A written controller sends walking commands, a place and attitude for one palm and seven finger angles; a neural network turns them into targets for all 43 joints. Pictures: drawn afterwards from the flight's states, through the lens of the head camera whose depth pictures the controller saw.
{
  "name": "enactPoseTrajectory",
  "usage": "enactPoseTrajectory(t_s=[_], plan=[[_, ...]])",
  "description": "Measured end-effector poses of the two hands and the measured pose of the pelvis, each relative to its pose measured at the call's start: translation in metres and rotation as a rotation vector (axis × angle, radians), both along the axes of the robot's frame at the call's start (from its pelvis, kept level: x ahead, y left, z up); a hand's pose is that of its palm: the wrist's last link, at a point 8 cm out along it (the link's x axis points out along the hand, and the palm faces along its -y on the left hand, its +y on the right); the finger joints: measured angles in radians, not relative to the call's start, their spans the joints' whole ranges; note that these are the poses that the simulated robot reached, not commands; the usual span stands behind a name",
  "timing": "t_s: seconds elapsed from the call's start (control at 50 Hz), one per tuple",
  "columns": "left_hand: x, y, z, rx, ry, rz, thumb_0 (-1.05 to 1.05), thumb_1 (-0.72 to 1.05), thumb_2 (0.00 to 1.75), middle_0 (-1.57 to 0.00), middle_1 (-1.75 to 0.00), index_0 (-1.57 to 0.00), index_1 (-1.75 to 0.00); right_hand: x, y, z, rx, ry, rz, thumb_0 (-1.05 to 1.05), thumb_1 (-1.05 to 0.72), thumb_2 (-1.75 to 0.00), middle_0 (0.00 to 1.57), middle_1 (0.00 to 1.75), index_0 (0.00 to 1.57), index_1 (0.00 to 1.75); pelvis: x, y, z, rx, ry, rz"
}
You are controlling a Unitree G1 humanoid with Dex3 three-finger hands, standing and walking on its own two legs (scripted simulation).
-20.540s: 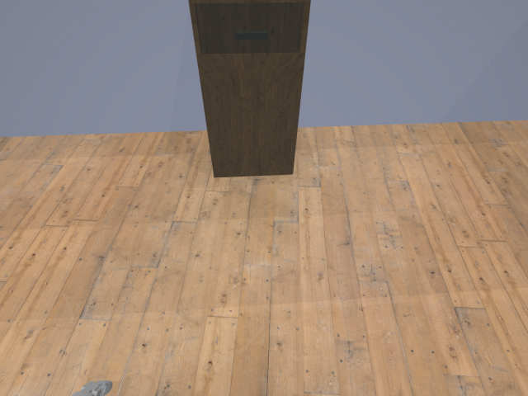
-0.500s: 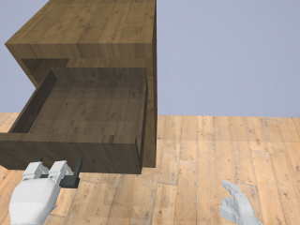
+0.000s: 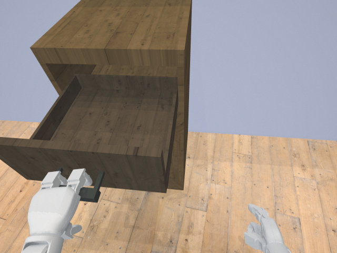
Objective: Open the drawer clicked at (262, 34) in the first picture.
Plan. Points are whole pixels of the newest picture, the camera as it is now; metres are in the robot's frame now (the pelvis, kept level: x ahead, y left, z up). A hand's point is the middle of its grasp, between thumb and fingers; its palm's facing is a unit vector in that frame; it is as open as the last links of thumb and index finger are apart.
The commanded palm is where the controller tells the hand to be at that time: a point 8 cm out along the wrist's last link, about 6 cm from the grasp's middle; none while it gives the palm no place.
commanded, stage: open the thumb to release the handle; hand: left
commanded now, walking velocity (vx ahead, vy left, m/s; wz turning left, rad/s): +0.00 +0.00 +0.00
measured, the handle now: (75, 183) +0.25 +0.25 +0.04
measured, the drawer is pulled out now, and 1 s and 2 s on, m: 0.30 0.30 0.30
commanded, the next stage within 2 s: lift the hand off the handle in 0.06 s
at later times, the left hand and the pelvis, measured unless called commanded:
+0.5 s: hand (70, 210) +0.19 +0.25 +0.02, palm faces +0.04 -0.06 -1.00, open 13.9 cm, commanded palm +0.17 +0.25 +0.08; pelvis -0.01 +0.00 +0.00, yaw +1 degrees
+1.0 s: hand (56, 193) +0.20 +0.25 +0.09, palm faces +0.08 -0.07 -0.99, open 13.6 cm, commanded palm +0.18 +0.25 +0.15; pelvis +0.00 +0.00 +0.02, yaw +1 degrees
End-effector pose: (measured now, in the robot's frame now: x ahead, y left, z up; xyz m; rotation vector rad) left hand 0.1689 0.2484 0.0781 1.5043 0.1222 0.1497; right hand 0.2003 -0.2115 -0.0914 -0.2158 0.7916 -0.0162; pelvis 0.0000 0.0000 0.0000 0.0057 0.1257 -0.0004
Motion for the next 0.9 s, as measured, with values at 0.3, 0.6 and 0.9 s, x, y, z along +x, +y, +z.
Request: enactPoseTrajectory(t_s=[0.3,0.6,0.9], plan=[[-0.002,0.001,-0.001,-0.013,0.0,-0.011,0.0,-0.47,0.31,-0.3,-1.18,-0.32,-1.2,-0.003,-0.013,0.005,-0.039,-0.004,-0.003,0.02,-0.91,-0.9,0.2,0.3,0.2,0.3,-0.004,-0.002,0.002,-0.002,-0.005,0.004],[0.008,0.001,0.009,0.008,-0.036,-0.014,0.0,-0.49,0.3,-0.32,-1.2,-0.33,-1.2,-0.013,-0.002,-0.003,-0.021,0.027,-0.007,0.02,-0.91,-0.9,0.2,0.3,0.2,0.3,-0.008,0.001,0.002,-0.002,-0.015,0.012],[0.01,0.008,0.05,-0.006,-0.035,0.0,0.0,-0.49,0.3,-0.33,-1.2,-0.37,-1.22,0.005,0.01,0.017,-0.006,-0.029,0.03,0.02,-0.91,-0.9,0.2,0.3,0.2,0.3,-0.006,0.004,0.015,-0.001,-0.08,0.022]])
